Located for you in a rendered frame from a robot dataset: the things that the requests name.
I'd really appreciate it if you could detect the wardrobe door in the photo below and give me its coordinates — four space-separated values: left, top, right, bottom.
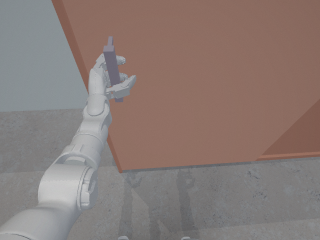
262 99 320 155
62 0 320 170

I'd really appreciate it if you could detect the handle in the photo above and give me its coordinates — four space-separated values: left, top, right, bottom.
103 36 124 103

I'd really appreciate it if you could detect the left robot forearm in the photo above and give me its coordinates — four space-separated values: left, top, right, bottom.
38 94 112 202

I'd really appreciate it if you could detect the left robot upper arm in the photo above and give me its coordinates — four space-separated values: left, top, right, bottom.
0 163 99 240

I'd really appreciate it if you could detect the robot left hand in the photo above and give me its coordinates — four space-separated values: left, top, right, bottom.
88 53 137 100

